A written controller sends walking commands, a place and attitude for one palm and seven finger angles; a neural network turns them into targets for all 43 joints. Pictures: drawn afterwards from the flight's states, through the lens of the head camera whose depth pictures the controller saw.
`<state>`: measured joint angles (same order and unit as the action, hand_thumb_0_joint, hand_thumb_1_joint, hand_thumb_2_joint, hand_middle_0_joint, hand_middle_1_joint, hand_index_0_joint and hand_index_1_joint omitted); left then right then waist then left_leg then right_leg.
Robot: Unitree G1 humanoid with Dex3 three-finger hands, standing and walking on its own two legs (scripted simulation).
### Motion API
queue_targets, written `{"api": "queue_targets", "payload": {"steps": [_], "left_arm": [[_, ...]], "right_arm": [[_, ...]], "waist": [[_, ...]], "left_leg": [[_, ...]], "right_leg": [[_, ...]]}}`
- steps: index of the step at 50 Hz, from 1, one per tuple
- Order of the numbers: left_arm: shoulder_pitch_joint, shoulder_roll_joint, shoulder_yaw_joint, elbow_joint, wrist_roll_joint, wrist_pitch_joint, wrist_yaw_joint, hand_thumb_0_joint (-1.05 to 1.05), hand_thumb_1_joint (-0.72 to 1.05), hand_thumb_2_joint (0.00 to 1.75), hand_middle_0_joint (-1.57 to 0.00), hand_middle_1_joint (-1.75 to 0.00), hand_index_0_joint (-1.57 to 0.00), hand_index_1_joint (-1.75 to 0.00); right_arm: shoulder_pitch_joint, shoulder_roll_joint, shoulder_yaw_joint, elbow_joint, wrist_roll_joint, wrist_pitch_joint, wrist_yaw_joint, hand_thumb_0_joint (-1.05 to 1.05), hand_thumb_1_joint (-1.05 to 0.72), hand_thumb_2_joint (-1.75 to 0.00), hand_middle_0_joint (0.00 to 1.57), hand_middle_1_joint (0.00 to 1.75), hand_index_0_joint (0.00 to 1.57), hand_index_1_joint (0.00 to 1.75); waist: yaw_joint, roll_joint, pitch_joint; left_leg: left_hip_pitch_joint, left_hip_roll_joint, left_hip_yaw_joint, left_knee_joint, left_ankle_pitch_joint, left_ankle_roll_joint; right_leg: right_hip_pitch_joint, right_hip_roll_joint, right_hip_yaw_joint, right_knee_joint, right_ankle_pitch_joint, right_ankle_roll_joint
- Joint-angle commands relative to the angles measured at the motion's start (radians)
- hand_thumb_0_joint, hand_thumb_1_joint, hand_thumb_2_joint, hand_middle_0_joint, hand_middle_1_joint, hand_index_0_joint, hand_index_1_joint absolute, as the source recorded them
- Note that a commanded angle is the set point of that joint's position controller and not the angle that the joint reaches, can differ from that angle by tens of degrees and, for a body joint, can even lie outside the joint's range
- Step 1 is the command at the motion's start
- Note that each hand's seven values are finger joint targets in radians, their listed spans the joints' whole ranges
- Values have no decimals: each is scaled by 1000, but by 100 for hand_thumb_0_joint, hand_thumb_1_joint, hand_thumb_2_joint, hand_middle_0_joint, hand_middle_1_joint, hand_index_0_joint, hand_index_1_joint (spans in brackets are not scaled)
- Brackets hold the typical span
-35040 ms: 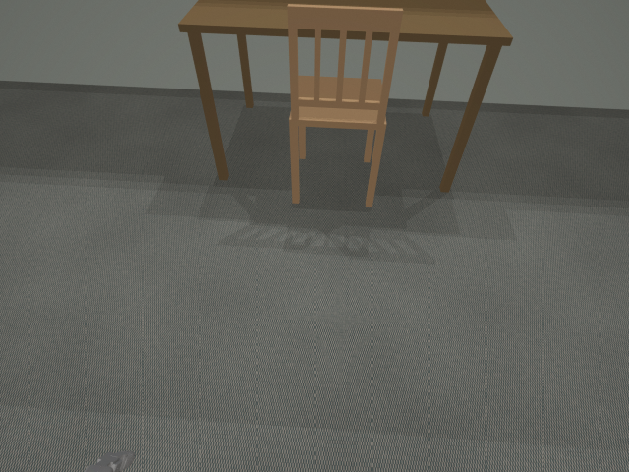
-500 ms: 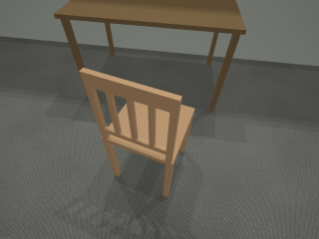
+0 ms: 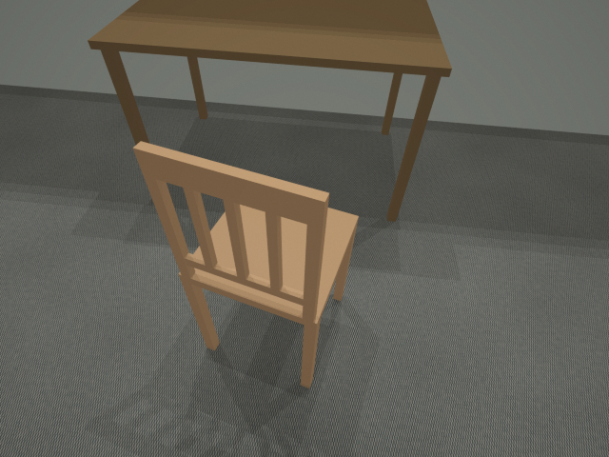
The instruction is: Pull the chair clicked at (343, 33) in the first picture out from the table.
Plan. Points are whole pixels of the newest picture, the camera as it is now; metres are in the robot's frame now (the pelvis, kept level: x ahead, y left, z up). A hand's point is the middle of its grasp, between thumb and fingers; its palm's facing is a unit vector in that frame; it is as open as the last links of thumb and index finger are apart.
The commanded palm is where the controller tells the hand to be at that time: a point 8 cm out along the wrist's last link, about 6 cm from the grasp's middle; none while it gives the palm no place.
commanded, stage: let the arm hang, fingers relaxed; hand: left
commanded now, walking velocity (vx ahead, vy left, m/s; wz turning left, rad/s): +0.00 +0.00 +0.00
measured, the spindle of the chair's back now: (237, 240) +0.54 +0.17 -0.12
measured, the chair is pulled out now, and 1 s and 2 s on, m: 0.62 0.62 0.62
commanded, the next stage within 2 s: look to check the result in 0.04 s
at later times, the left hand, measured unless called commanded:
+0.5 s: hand out of the picture -0.01 +0.15 -0.18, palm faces +0.08 -0.98 -0.16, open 7.4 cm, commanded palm none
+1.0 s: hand out of the picture -0.01 +0.15 -0.18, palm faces +0.07 -0.99 -0.16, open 7.4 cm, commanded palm none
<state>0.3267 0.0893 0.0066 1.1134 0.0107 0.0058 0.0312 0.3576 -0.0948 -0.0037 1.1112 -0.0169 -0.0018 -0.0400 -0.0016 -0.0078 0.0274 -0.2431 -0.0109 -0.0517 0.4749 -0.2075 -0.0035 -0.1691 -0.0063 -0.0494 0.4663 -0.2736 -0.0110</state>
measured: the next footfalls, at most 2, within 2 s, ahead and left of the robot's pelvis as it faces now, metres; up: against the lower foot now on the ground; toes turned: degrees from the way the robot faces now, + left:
none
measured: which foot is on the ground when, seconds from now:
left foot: down 0.00-1.00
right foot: down 0.00-1.00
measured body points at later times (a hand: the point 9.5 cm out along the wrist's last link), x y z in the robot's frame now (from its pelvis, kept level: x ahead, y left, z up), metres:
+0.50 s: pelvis +0.02 +0.00 +0.00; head +0.03 +0.00 +0.45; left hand -0.02 +0.20 -0.16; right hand -0.01 -0.20 -0.16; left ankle +0.03 +0.12 -0.74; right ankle -0.01 -0.11 -0.74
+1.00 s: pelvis +0.02 +0.00 +0.00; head +0.03 +0.00 +0.45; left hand -0.01 +0.20 -0.16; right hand +0.00 -0.20 -0.16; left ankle +0.03 +0.12 -0.74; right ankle -0.01 -0.11 -0.74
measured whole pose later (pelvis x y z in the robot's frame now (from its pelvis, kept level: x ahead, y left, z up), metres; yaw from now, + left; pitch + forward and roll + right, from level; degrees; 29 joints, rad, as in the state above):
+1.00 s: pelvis +0.02 +0.00 +0.00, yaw +0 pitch -2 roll +0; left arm 0.34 0.10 0.02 1.13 0.01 0.00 0.04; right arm 0.32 -0.09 -0.01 1.13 -0.01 -0.01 -0.05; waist 0.01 0.00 0.05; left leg -0.19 -0.01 -0.04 0.45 -0.23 -0.01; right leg -0.12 -0.01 -0.04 0.44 -0.29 -0.01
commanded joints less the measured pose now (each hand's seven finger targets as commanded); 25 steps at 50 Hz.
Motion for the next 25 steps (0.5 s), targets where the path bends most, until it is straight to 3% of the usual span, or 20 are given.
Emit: {"api": "queue_targets", "payload": {"steps": [1, 17, 23, 25], "left_arm": [[103, 103, 21, -9, -6, -12, 10, 0, 90, 90, -20, -30, -20, -30], [111, 94, 22, 0, -7, -14, 13, 0, 90, 90, -20, -30, -20, -30], [113, 94, 22, 0, -6, -13, 14, 0, 90, 90, -20, -30, -20, -30], [118, 94, 21, 2, -6, -14, 14, 0, 90, 90, -20, -30, -20, -30]], "right_arm": [[77, -65, -19, -13, 4, -11, -7, 0, -90, -90, 20, 30, 20, 30], [69, -65, -21, 1, 8, -14, -12, 0, -90, -90, 20, 30, 20, 30], [59, -61, -19, 5, 9, -12, -13, 0, -90, -90, 20, 30, 20, 30], [53, -67, -20, 6, 7, -14, -12, 0, -90, -90, 20, 30, 20, 30]], "waist": [[4, 31, 69], [6, 2, 59], [8, -2, 90], [8, 4, 66]], "left_leg": [[-10, 60, -49, -76, 62, 44], [25, 70, -50, -77, 136, 48], [18, 72, -44, -82, 135, 48], [42, 71, -45, -79, 146, 48]], "right_leg": [[-58, -88, 86, -127, 3, -46], [-28, -82, 75, -114, 84, -36], [-33, -78, 67, -120, 80, -35], [-29, -83, 74, -117, 96, -33]]}}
